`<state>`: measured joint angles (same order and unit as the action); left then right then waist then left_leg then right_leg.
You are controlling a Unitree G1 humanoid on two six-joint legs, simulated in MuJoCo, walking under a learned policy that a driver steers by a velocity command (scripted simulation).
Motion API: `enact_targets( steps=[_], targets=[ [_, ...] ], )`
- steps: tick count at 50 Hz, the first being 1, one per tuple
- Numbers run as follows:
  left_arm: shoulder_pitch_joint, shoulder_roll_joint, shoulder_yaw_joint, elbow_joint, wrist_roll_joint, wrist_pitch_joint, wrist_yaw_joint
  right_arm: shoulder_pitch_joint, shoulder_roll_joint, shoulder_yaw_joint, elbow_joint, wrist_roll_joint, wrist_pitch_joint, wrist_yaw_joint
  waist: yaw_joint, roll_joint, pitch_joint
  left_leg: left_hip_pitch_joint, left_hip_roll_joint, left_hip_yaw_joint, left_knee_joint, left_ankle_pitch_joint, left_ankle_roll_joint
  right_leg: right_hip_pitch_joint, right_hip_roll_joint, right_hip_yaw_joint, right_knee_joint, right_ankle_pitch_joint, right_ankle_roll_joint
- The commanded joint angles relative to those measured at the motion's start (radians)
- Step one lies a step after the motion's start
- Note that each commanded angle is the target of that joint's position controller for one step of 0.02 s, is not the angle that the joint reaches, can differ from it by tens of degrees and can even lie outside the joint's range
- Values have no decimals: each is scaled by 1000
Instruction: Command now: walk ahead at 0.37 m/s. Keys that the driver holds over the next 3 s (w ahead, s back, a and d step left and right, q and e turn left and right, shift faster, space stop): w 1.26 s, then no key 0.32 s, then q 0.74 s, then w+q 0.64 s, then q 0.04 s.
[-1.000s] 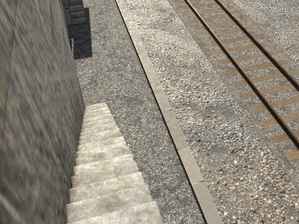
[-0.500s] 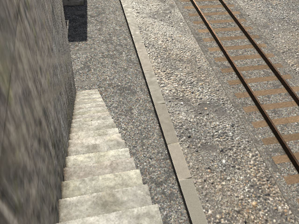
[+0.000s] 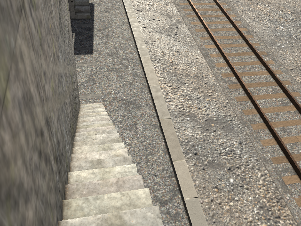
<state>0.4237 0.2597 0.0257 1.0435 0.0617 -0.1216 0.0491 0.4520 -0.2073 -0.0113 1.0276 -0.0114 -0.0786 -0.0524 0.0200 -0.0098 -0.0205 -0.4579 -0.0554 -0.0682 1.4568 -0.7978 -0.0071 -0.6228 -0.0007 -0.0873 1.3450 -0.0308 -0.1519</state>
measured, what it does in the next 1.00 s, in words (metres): goes down: right foot 0.15 m lower, then left foot 0.20 m lower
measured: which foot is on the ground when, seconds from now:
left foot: down 0.00-0.14, up 0.16-0.38, down 0.40-0.54, up 0.56-0.64, down 0.66-1.00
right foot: down 0.00-0.08, up 0.10-0.16, down 0.18-0.38, up 0.40-0.64, down 0.66-0.88, up 0.90-1.00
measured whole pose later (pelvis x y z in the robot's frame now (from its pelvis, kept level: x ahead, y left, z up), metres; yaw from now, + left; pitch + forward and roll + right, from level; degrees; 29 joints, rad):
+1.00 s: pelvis +0.87 +0.20 -0.65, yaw -3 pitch +5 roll -1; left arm 0.62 0.16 0.02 1.11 0.08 -0.22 0.03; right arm 0.16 -0.23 -0.08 1.00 0.00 -0.18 -0.06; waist 0.01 0.03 0.03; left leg -0.24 -0.05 -0.10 1.14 0.40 -0.07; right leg -0.69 0.10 -0.07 1.35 -0.48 -0.04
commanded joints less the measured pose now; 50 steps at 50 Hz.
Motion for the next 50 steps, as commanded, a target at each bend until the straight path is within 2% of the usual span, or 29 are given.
enact_targets(
  steps=[1,7,9,10,11,14,17,19,22,23,24,25,26,31,33,34,35,37,39,40,41,42,43,44,45,46,47,48,50],
  targets=[
    [-398,42,-2,-173,53,-10,-30,266,-72,-14,61,-17,-14,-28,-248,342,367,-188,75,-264,-764,-50,-21,-367,137,23,58,-581,178],
    [153,64,-13,50,-20,-52,-28,-192,-190,-44,-154,-41,-117,-8,97,25,422,-188,-9,131,-288,641,-128,37,295,-147,-623,-338,180],
    [546,109,7,155,-57,-45,-3,-457,-245,-79,-248,-17,-72,-22,388,-255,281,-748,4,20,289,428,-91,935,-29,272,-1034,163,-42],
    [1147,-88,-70,323,-17,-99,-8,-717,-56,-35,-449,-215,-72,86,512,107,-285,-1024,-54,-145,368,-66,-166,1633,-227,666,-365,66,-183],
    [599,148,12,172,-40,-46,49,-469,-31,-41,-350,-21,-85,37,267,-192,71,-1201,-34,-396,66,-39,-20,1358,-230,741,-406,619,-126],
    [15,135,21,-23,32,-36,27,-190,-115,-62,-189,29,-74,-2,-38,83,-48,-216,27,-179,-422,627,19,413,-178,669,-354,297,-141],
    [-22,32,-23,7,-63,-17,1,-38,38,-12,-116,46,46,44,-157,60,-73,770,21,47,-746,1405,-37,-270,32,270,-202,-369,11],
    [-139,116,17,-20,-64,6,-25,297,-106,-49,5,-3,84,39,-367,56,-30,734,91,-12,-912,1415,58,-189,102,131,376,-319,84],
    [-21,-28,-24,-114,40,40,-54,61,-349,-102,31,18,-2,-12,-63,441,110,633,319,-583,-929,961,118,-670,162,18,589,-902,117],
    [-255,93,-15,-176,82,25,-40,66,-250,-76,13,21,-43,-14,-158,219,246,422,180,-466,-932,428,81,-666,64,155,215,-619,87],
    [-171,149,-4,-108,48,5,-47,-162,-80,-24,-46,-38,-50,-19,-41,-23,276,108,9,-93,-873,352,22,-293,84,99,-168,-346,125],
    [-17,63,-28,-77,-29,24,-60,-363,-117,-8,-173,-73,-49,-31,122,36,130,2,103,-126,-1033,650,66,13,135,-4,-242,-403,126],
    [246,18,-19,32,-10,65,-58,-393,-212,-44,-171,-40,-61,-46,213,287,-30,-225,268,-351,-976,793,157,373,74,-6,171,-166,147],
    [122,-11,-39,-16,10,82,-84,-331,-109,-26,-153,29,-59,12,152,51,83,-222,105,67,-921,446,73,586,65,2,-634,245,94],
    [466,-41,-45,72,-17,85,-105,-497,-105,-31,-238,36,-21,19,381,-83,76,-493,101,72,-596,315,18,717,8,120,-414,-258,16],
    [372,-75,-58,-36,-37,58,-97,-442,-116,-47,-249,67,-29,0,300,-36,234,-737,92,-94,-167,53,37,595,-142,432,-416,-424,-86],
    [315,21,-62,-47,-66,31,-65,-507,-16,-3,-349,77,-32,-10,253,-373,362,-766,-65,23,-281,111,36,259,-162,554,-879,-695,50],
    [87,182,-1,-72,-18,-20,-15,-663,-189,-55,-310,-51,-23,-3,203,-269,400,-736,30,-20,-353,428,-19,141,-133,806,-939,-962,-6],
    [114,78,-18,-25,-14,-44,6,-463,-193,-62,-212,-58,-28,3,90,-65,260,-432,-35,64,-421,731,-39,102,21,565,-468,-594,22],
    [269,-130,-32,73,-263,-33,-15,-221,-160,-120,-106,225,-21,65,30,-279,343,-415,-55,91,-446,715,29,130,201,401,-278,-354,85],
    [247,9,-29,36,-28,-53,27,-301,-156,-69,-105,-27,-29,24,59,62,134,-385,-74,80,-282,640,-9,284,31,396,-167,-229,71],
    [381,39,-4,89,3,-66,48,-417,-78,-61,-111,-84,-28,11,129,39,103,-358,-39,-65,-296,531,-7,291,17,538,-76,-109,71],
    [336,-156,-33,116,-196,-32,-21,-112,-87,-115,-8,212,-36,75,-22,-91,164,-9,22,-52,-668,692,21,61,206,324,73,-286,105],
    [62,10,-18,1,39,-43,14,-208,-77,-66,-27,7,-47,22,-125,172,118,85,29,-140,-504,620,40,-171,27,309,194,-532,75],
    [-42,-90,-9,-50,-188,-48,-10,85,-77,-132,58,223,-69,81,-255,61,226,605,85,-121,-553,525,39,-731,153,126,345,-684,140],
    [-327,136,25,-150,73,-79,21,183,-89,-75,128,11,-78,18,-398,525,178,822,143,-180,-596,924,96,-952,92,120,377,-930,135],
    [-322,142,58,-167,-204,-134,-28,376,-147,-139,150,208,-84,64,-449,110,248,1028,41,-121,-562,638,26,-1070,99,-58,138,-657,148],
    [-401,177,45,-208,84,-162,-10,236,-111,-86,165,-38,-78,-18,-361,375,219,779,20,-110,-564,889,15,-855,107,20,-39,-702,120],
    [87,134,62,-6,58,-166,-27,125,-74,-68,130,-65,-66,-59,-87,-10,168,282,-32,-98,-346,1438,-1,-112,188,-161,-338,-99,101]
  ],
)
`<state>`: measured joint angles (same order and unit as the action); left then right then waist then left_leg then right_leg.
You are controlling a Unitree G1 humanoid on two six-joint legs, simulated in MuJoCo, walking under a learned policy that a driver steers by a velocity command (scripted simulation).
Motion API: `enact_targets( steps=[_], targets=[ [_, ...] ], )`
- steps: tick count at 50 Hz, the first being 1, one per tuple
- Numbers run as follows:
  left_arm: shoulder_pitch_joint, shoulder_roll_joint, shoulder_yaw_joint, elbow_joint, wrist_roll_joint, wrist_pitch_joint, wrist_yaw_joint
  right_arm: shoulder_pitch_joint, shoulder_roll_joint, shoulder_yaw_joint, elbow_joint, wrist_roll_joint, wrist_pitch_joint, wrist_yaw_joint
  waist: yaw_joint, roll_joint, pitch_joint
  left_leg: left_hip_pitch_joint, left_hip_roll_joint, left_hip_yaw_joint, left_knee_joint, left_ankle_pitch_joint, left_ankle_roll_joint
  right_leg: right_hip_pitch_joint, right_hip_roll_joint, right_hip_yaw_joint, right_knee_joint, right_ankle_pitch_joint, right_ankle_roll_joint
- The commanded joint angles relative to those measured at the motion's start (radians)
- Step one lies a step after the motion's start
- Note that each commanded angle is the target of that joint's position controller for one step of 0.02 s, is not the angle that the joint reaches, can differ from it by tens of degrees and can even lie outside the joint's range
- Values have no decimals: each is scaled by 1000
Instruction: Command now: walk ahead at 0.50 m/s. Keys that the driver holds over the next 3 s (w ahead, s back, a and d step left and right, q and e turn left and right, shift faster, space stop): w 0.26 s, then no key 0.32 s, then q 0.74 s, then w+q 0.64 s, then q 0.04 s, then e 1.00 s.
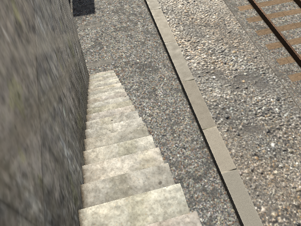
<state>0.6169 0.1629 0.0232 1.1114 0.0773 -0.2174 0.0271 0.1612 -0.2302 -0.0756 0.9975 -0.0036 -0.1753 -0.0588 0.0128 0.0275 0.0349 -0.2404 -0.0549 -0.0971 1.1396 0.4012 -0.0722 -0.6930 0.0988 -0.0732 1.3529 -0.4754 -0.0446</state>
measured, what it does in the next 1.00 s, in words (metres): goes down: right foot 0.38 m lower, then right foot 0.20 m lower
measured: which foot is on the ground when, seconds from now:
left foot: down 0.00-0.02, up 0.04-0.56, down 0.58-0.74, up 0.76-1.00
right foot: up 0.00-0.08, down 0.10-0.30, up 0.32-0.44, down 0.46-0.50, up 0.52-0.62, down 0.64-1.00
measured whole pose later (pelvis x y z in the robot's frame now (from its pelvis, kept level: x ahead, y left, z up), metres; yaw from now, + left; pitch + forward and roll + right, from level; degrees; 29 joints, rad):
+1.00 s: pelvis +0.75 +0.11 -0.63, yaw +4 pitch +2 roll -3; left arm 0.39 0.40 0.09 0.71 0.06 -0.14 0.05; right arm 0.28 -0.35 -0.07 0.81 -0.13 -0.01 0.12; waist 0.07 0.05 -0.03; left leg -0.56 0.03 -0.10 0.73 0.22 0.00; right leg -0.18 -0.05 -0.18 0.98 -0.69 -0.01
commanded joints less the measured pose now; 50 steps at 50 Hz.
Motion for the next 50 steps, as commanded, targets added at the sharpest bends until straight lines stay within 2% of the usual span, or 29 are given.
enact_targets(
  steps=[1,3,4,5,7,8,9,11,12,13,14,15,16,17,19,21,23,26,29,30,31,32,36,38,39,40,42,46,50],
  targets=[
    [235,145,49,42,47,-51,2,144,-143,-28,58,-38,23,-46,167,-190,43,-331,-49,-7,98,555,-13,492,125,-253,-407,317,-29],
    [389,-23,-2,57,-76,-38,9,-211,-98,-25,-73,41,-27,-59,451,-492,-153,-920,-166,66,755,-471,-31,1239,-114,-34,-995,1375,-138],
    [382,-89,-38,66,-62,2,-10,-296,-124,-21,-156,-1,32,-73,388,-320,-101,-946,-189,53,745,-1508,62,1420,-231,176,-1353,1559,-107],
    [384,78,-16,13,-40,53,4,-360,-109,-7,-139,45,68,-58,349,112,-223,-957,-122,18,973,-1519,123,1522,-280,229,-909,1474,-156],
    [211,373,42,-41,-3,120,3,332,11,46,-46,111,87,-18,27,-74,-548,-892,-12,-244,1028,-1194,218,1475,-667,479,-655,1490,-242],
    [14,308,115,-81,-288,75,-34,356,-63,11,-75,269,159,77,-81,-316,-643,-958,239,-357,599,-737,293,1278,-693,775,-811,-53,-67],
    [-208,157,-8,-175,23,33,-10,253,-205,19,7,-25,143,0,-31,210,-230,-733,114,-164,312,-561,157,741,-542,429,-831,8,13],
    [-314,176,8,-124,20,1,7,302,-137,8,69,-112,101,-12,-168,276,89,-142,8,242,-53,-245,52,-32,-205,-64,-625,-34,47],
    [-281,113,-11,-71,-44,-40,31,268,-69,32,79,-41,78,19,-160,235,135,40,41,243,-294,204,33,-212,-126,-224,-519,-192,69],
    [-281,-61,-37,-78,-364,7,-6,406,-182,-49,131,308,46,85,-133,-176,260,177,-7,199,-534,303,-33,-282,-34,-275,-535,-222,-8],
    [-415,169,5,1,-80,-11,16,661,-90,13,226,3,96,38,-318,-107,-2,404,84,176,-102,300,67,-229,-148,-174,-287,40,12],
    [-425,44,-1,-121,-299,72,-37,781,-132,-64,268,268,80,85,-266,-181,81,393,18,170,-285,196,30,-230,-30,-229,-215,-63,4],
    [-563,183,38,-63,-2,40,-7,794,-112,-7,239,-58,96,22,-366,-23,45,283,162,-57,-128,103,168,-214,-97,-103,176,-113,48],
    [-688,175,53,-109,24,35,-1,794,-99,-19,190,-72,90,-32,-463,103,116,111,160,-115,-359,-56,215,-126,-49,-108,436,-47,81],
    [-869,36,20,-212,-9,53,-14,740,-32,43,185,-33,77,-49,-413,131,212,106,120,-102,-621,-61,175,-361,142,-68,747,-376,17],
    [-634,-14,-33,-331,-63,114,-58,282,88,109,18,-14,71,-95,-12,207,298,-593,91,-549,-743,-571,114,1,124,-91,-115,49,102],
    [-693,-23,-32,-210,-55,183,-8,659,17,104,102,-37,61,6,-273,34,-121,20,95,-119,-759,141,112,175,116,-154,358,-218,52],
    [-1002,-60,-72,-425,-104,164,-11,744,35,139,-4,-16,55,18,-354,-59,-104,139,229,-102,-682,219,194,-229,37,21,542,-437,56],
    [-755,-53,-43,-449,-64,253,-33,762,208,194,168,-1,102,56,-190,484,87,-22,-17,21,-558,598,64,-122,239,-235,1246,-812,19],
    [-422,-89,-54,-499,-72,276,-51,326,-166,99,-42,20,121,-26,130,881,88,29,362,-970,-839,36,327,-286,53,113,690,-477,51],
    [-491,68,-76,-769,51,199,-145,729,-281,8,143,-102,116,36,-4,469,138,33,630,-1379,-780,-461,457,-483,-258,700,-217,-554,237],
    [-758,93,-66,-829,-25,153,-191,387,-321,-14,85,-60,99,51,-37,-4,98,1,512,-1139,-888,-1231,381,-528,-162,445,-175,-636,280],
    [-765,122,-15,-780,-34,191,-77,629,-102,25,83,-101,172,91,-171,279,169,-319,117,-288,-1082,-1140,99,40,101,4,-245,-657,-79],
    [-585,260,38,-705,-48,151,-36,608,-26,30,41,-186,209,146,-82,-60,82,-375,0,-102,-381,-877,10,284,-267,660,-469,416,-417],
    [-478,-157,-68,-470,-188,195,-84,687,-113,-82,58,106,302,30,-198,-360,103,-597,-75,-497,-676,-1279,165,516,-367,787,-397,1054,-388],
    [-182,273,30,-475,23,147,-19,222,27,74,-165,-126,265,47,111,272,224,-992,-1,-387,-392,-641,2,717,-505,718,-534,1112,-403],
    [-55,155,24,-317,54,101,15,14,164,112,-233,-122,226,109,124,96,71,-1043,-2,-422,-486,-539,69,953,-470,504,-535,1179,-301],
    [-680,141,36,-597,51,68,-22,286,-40,25,-153,-94,154,174,-130,18,-138,-20,66,-1,-73,-157,5,71,-222,-51,-533,231,-60],
    [-159,257,37,-418,-66,53,55,35,-101,18,-203,-151,164,210,104,12,26,-294,114,90,-728,-94,110,558,-191,-77,-446,33,65]
  ],
)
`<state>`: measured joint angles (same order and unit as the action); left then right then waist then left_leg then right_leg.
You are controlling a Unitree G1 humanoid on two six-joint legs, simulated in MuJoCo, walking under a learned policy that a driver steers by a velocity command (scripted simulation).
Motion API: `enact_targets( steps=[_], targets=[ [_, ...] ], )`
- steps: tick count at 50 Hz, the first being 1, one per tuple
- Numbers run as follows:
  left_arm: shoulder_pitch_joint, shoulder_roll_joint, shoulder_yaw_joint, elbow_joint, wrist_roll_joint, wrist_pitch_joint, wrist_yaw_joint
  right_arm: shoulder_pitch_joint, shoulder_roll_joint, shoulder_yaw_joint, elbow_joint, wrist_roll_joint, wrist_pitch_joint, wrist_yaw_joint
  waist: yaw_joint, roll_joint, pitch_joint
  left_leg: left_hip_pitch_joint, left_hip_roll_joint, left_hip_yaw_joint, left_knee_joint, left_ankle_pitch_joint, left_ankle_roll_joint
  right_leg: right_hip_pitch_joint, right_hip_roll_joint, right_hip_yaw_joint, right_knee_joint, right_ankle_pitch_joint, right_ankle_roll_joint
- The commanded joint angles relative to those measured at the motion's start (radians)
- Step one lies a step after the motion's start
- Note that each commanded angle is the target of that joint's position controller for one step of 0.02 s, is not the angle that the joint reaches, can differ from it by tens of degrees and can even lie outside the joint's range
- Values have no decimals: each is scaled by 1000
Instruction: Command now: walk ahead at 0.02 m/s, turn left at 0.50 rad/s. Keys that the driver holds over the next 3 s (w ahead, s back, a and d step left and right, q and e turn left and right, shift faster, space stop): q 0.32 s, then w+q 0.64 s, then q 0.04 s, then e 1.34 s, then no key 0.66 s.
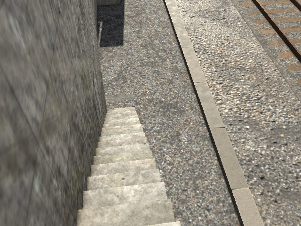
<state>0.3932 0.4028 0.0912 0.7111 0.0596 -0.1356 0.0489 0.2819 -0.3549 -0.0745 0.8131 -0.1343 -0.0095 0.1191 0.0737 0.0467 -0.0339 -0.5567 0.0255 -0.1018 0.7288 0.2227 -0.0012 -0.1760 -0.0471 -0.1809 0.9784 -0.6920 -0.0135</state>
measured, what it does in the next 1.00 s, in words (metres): goes down, turning left: left foot 0.21 m lower, then right foot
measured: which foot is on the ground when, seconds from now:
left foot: up 0.00-0.10, down 0.12-0.46, up 0.48-1.00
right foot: down 0.00-0.08, up 0.10-0.42, down 0.44-1.00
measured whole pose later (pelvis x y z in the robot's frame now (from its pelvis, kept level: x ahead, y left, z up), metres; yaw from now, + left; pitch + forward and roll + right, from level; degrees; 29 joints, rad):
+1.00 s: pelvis +0.21 +0.11 -0.17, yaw +37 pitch +1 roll -1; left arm 0.39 0.18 -0.05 0.92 0.08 -0.14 0.00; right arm 0.26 -0.22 0.02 0.75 -0.02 -0.03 0.11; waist 0.02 0.06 0.00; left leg -0.86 0.10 -0.04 1.00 0.34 -0.04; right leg 0.04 -0.14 -0.37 0.68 -0.68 0.08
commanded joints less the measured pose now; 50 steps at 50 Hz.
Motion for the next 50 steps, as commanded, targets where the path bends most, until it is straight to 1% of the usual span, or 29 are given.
enact_targets(
  steps=[1,2,5,6,7,8,10,11,13,14,15,17,20,21,22,23,24,25,27,28,30,31,34,37,41,42,44,48,50],
  targets=[
    [113,94,-17,-14,9,-7,20,12,60,21,2,-21,-13,24,38,-51,31,240,-54,224,-209,70,22,-38,-30,13,-15,388,29],
    [52,152,-3,-33,55,-4,-4,127,56,16,51,-17,-25,16,-26,-52,-11,383,-69,239,-183,63,11,-125,-43,30,92,432,36],
    [-61,143,-24,-41,-23,36,-41,326,-113,-26,205,-30,-62,-20,-108,37,69,618,38,149,-687,309,69,-185,3,48,557,-29,66],
    [-74,72,-56,-47,1,44,-56,403,-162,-49,180,-15,-61,-35,-154,149,-80,975,120,9,-380,583,226,-525,21,119,871,-142,80],
    [-7,-53,-103,-102,-1,22,-77,431,-237,-60,122,-15,-57,-41,-149,189,-395,1376,287,-187,-2,1095,455,-775,67,191,1142,-305,144],
    [-130,-8,-114,-191,-47,-5,-90,442,-233,-58,102,-19,-68,-34,-227,94,-446,1460,388,-346,28,1219,558,-1021,46,238,1244,-389,203],
    [-342,70,-121,-276,-84,-65,-83,330,-190,-41,26,21,-91,-27,-213,-49,-178,989,418,-493,-81,668,516,-1252,-55,340,941,-356,221],
    [-321,75,-134,-273,-85,-68,-69,210,-164,-27,1,-7,-89,-33,-128,-102,-71,706,428,-522,-155,461,481,-1198,-103,395,853,-271,231],
    [-207,51,-145,-200,-6,-14,-44,143,-29,23,-38,-8,-88,-56,-12,-115,-69,276,316,-377,-199,-31,383,-954,-135,405,600,194,211],
    [-57,41,-134,-88,12,40,-67,-27,6,43,-141,40,-105,-74,43,-104,41,-171,150,-198,-261,-387,271,-589,-115,363,353,714,168],
    [-8,5,-122,-90,35,83,-94,-136,-46,35,-193,46,-102,-84,111,-88,117,-630,17,-123,-287,-677,223,-137,-60,234,392,825,157],
    [70,-16,-107,-114,18,121,-151,-134,-175,0,-143,91,-106,-113,135,-20,145,-650,1,-108,-251,-577,217,-103,-36,171,658,724,154],
    [140,-11,-86,-130,-10,125,-105,-40,-192,-34,-63,30,-127,-107,83,-20,87,-370,26,-198,-103,-650,205,-81,58,71,441,245,167],
    [26,-13,-92,-202,-11,111,-75,-115,-158,-30,-91,8,-135,-103,68,17,97,-249,56,-260,-21,-610,206,-125,30,154,119,249,153],
    [-160,9,-98,-259,-49,96,-63,-125,-80,-5,-108,25,-126,-62,28,33,113,-4,2,-304,91,-531,239,-241,41,236,-520,42,76],
    [116,-13,-84,-100,-32,41,-39,-60,53,23,-95,-2,-123,-33,24,-74,-81,-140,-52,-243,422,-409,188,174,-59,331,-273,720,-60],
    [274,156,-57,-59,-24,7,-51,179,211,37,-91,23,-133,-43,-68,-302,-127,-591,-213,-156,705,-814,60,456,-304,759,-256,1728,-359],
    [290,244,10,-95,10,-18,-40,65,68,-5,-151,65,-136,-48,47,-258,-53,-845,-222,-261,831,-774,-20,471,-447,1221,-398,1588,-441],
    [83,163,0,-77,-12,-2,-106,-117,-77,-30,-111,130,-84,-64,41,-83,36,-969,-124,-272,1102,-517,-45,248,-424,976,-403,1054,-320],
    [-43,92,-22,-80,-13,7,-126,-69,-103,-31,-68,115,-60,-63,-24,-98,68,-895,-72,-268,1082,-374,-26,56,-370,795,-434,752,-198],
    [-52,-114,-85,-6,-45,-3,-120,-1,-49,-12,-46,72,-44,-45,-89,-151,102,-765,-18,-169,1111,-302,-30,-197,-314,616,-536,204,-166],
    [-50,-131,-96,78,-4,-14,-92,70,59,28,-43,63,-44,-11,-148,-98,130,-670,-10,-134,1204,-219,-23,-304,-256,481,-537,285,-144],
    [-56,-34,-88,155,46,-74,-49,-40,43,47,-111,134,-58,46,-98,-69,113,-688,3,-73,1183,-117,-41,-297,-208,212,-526,406,-121],
    [66,-67,-123,242,55,-80,-32,-55,24,59,-102,113,-69,21,-59,-123,84,-774,8,-72,1089,-93,-28,-67,-212,135,-488,587,-96],
    [114,-54,-121,269,68,-60,-51,-118,33,67,-148,108,-66,-3,-25,-161,117,-840,43,-59,915,-84,-19,152,-265,85,-504,797,-110],
    [99,-81,-124,258,56,-56,-52,-93,31,61,-144,134,-61,0,-28,-140,111,-823,43,-57,896,-61,-26,185,-294,83,-483,978,-123],
    [36,-34,-105,219,44,-50,-49,-67,60,66,-148,132,-59,3,-69,-87,96,-755,58,-46,697,43,-44,238,-302,32,-455,1097,-110],
    [-61,6,-86,141,20,-12,-47,-58,122,98,-113,111,-30,-4,-83,-120,81,-180,54,107,246,151,-39,54,-220,-101,-436,853,-89],
    [-81,34,-64,138,5,15,-41,-101,112,88,-145,110,-36,-17,-64,-99,128,-195,24,143,0,153,-25,170,-238,-78,-362,767,-57]
  ],
)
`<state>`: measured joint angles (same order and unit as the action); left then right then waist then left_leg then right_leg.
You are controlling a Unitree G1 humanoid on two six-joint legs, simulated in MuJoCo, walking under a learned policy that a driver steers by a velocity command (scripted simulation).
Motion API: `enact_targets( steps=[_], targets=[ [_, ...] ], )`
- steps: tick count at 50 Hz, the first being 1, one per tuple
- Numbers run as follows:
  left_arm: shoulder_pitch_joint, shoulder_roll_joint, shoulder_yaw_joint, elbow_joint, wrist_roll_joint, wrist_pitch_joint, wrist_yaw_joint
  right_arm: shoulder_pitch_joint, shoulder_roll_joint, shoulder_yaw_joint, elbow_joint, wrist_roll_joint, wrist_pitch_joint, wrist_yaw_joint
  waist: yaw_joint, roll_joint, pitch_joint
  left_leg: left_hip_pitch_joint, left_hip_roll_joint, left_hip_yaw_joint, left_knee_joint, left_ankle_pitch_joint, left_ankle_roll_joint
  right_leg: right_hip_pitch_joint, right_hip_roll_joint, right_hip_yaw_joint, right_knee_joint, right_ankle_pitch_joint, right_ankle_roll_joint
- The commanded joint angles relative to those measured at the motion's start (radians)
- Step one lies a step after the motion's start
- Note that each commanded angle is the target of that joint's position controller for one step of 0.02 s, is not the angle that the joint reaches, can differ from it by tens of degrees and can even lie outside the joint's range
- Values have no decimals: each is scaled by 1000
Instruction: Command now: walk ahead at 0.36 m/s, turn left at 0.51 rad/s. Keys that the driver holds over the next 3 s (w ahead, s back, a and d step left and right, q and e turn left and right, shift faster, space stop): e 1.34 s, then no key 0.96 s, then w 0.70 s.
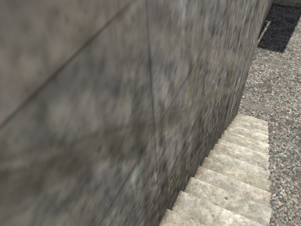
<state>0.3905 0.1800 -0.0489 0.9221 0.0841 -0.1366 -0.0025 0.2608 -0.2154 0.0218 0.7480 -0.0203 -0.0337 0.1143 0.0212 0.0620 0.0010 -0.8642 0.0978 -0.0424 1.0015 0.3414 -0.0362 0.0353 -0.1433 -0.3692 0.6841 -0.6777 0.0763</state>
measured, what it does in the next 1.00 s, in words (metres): goes down, turning right: left foot 0.19 m lower, then right foot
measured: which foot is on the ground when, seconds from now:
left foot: up 0.00-0.12, down 0.14-0.56, up 0.58-0.80, down 0.82-1.00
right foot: down 0.00-0.08, up 0.10-0.46, down 0.48-1.00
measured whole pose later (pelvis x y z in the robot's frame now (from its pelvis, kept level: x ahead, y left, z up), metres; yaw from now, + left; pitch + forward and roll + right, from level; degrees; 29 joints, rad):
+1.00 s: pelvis +0.05 -0.08 -0.17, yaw -22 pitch +3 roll +5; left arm 0.16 0.38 0.01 0.47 0.01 -0.02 -0.02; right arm 0.22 -0.22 -0.02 0.58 -0.07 -0.09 0.04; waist 0.01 -0.07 -0.07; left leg -0.35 0.07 0.17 0.68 -0.36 -0.01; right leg -0.46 0.13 0.15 0.82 -0.38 -0.08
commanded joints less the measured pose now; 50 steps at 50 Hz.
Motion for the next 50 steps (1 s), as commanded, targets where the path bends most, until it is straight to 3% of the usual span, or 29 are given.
enact_targets(
  steps=[1,3,4,5,6,7,8,9,10,11,12,14,15,16,17,18,21,22,24,25,27,29,30,33,37,42,44,46,50],
  targets=[
    [46,235,82,-43,-50,18,21,-142,-20,2,-79,-43,-21,-5,47,-123,116,44,-25,90,-453,57,9,81,-142,131,-4,707,-130],
    [-20,286,91,-53,-33,55,26,-8,-23,11,22,-37,-34,13,20,-159,79,131,-8,14,-681,187,14,142,-170,203,190,726,-85],
    [-65,292,88,-61,37,76,-8,245,-72,-19,140,-25,-41,7,-48,-125,31,409,-26,0,-634,440,20,-4,-166,191,364,683,-42],
    [-144,326,85,-72,11,92,-55,485,-120,-55,221,-38,-53,-29,-175,-4,-30,740,-108,127,-610,472,18,-199,-60,149,637,540,-8],
    [-150,292,78,-109,-3,114,-82,559,-151,-73,303,-79,-55,-23,-142,206,-98,1044,-83,87,-676,666,119,-465,94,155,1060,15,49],
    [-133,213,38,-134,-24,119,-110,609,-214,-95,243,-120,-39,-31,-161,257,-237,1416,47,-12,-370,1174,249,-803,188,211,1411,-307,106],
    [-89,111,-10,-186,-44,89,-103,679,-329,-124,236,-92,-60,-31,-132,254,-472,1655,203,-186,-182,1361,367,-958,254,377,1526,-314,168],
    [-149,147,-22,-216,-106,55,-100,514,-207,-93,183,-63,-67,-40,-140,135,-416,1473,293,-208,-157,1208,372,-1073,159,396,1546,-259,173],
    [-245,173,-28,-239,-115,34,-113,301,-166,-69,130,-50,-62,-12,-101,-40,-365,1266,373,-217,-201,1024,340,-1073,66,427,1448,-189,129],
    [-180,158,33,-158,-42,110,-56,255,-170,-89,68,63,-32,-140,-25,-513,-97,682,529,-406,-461,935,111,-647,94,739,1010,232,38],
    [-79,103,30,-150,-5,176,-41,146,-205,-79,56,65,-25,-186,86,-334,2,521,555,-378,-543,709,19,-590,79,727,951,300,37],
    [-45,76,28,-184,-32,255,-35,-132,-179,-48,-11,86,-46,-195,209,-4,57,315,443,-247,-657,198,-83,-467,30,692,590,445,60],
    [171,68,17,-111,-91,150,-110,-367,-197,-42,-163,66,-95,-56,275,429,-11,224,170,54,-542,29,78,-470,-8,473,498,512,104],
    [257,66,23,-49,-106,125,-137,-311,-163,-49,-105,-18,-96,-33,219,86,-12,26,170,59,-565,-226,165,-242,48,422,618,684,123],
    [308,42,34,-21,-83,105,-141,-212,-183,-53,-53,-57,-95,-30,176,107,43,-141,186,94,-482,-467,216,-164,98,405,869,666,102],
    [302,76,53,-33,-95,91,-142,-185,-145,-36,-36,-49,-96,-28,131,42,29,-60,212,103,-477,-515,211,-259,106,428,822,545,90],
    [5,104,48,-226,-115,65,-79,-206,-152,-42,-86,-48,-121,-62,5,133,-102,316,327,-60,-366,-252,298,-512,60,432,714,416,78],
    [-98,109,37,-277,-124,58,-67,-153,-184,-67,-82,-21,-127,-74,-50,78,-121,469,313,-77,-375,-211,315,-601,50,379,480,223,98],
    [-63,97,25,-269,-137,46,-38,-126,-232,-98,-102,-17,-100,-71,-86,114,-126,565,345,-172,-338,-112,325,-616,78,302,354,193,149],
    [-23,98,17,-271,-149,30,-8,-35,-236,-117,-107,18,-75,-71,-117,102,-136,714,356,-243,-402,-222,306,-697,97,307,163,328,127],
    [-55,134,23,-283,-145,11,32,-37,-212,-109,-157,12,-56,-61,-103,-9,-150,669,254,-103,-321,-446,169,-647,68,426,15,667,26],
    [-82,226,58,-310,-102,-13,23,-191,-79,-52,-249,14,-71,-71,-9,-198,-85,516,27,197,-95,-661,9,-593,-36,668,-188,930,-190],
    [-120,293,81,-332,-115,-7,1,-242,-74,-42,-283,28,-82,-81,14,-279,-35,398,-65,222,-78,-682,-17,-520,-36,714,-186,1025,-245],
    [-179,356,118,-383,-97,39,-40,-288,-102,-61,-301,7,-107,-105,25,-230,-121,316,-55,176,-139,-576,0,-274,-43,697,-45,1238,-181],
    [-195,301,118,-470,-81,105,-51,-231,-60,-49,-290,-29,-77,-86,64,-210,-110,381,-28,136,-263,-730,14,-313,-23,784,-158,584,-162],
    [-287,323,115,-492,-104,123,-13,-209,-49,-36,-304,-38,-68,-74,32,-189,-72,472,-39,119,-371,-667,26,-423,48,863,-235,108,-242],
    [-291,305,103,-521,-92,119,-16,-189,-66,-43,-289,-39,-82,-83,35,-88,-68,535,4,105,-417,-706,65,-502,87,827,-185,30,-198],
    [-282,323,99,-527,-74,107,-18,-206,-127,-74,-298,-43,-75,-76,31,-123,-32,511,41,55,-452,-781,119,-558,129,758,-103,67,-131],
    [-261,304,76,-532,-65,86,-9,-94,-117,-82,-237,-48,-73,-73,-8,-69,-97,645,173,-31,-494,-811,200,-653,165,670,39,188,-94]
  ],
)
Next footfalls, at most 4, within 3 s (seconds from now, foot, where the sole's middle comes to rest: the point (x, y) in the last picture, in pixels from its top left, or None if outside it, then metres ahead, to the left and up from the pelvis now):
0.14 left None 0.20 0.14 -0.92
0.48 right None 0.11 -0.15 -0.92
0.82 left None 0.15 0.07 -0.92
1.46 left None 0.19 0.04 -0.92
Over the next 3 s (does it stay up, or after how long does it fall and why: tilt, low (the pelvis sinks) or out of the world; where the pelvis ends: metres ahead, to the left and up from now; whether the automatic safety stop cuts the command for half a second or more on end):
stays up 0.27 -0.11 -0.23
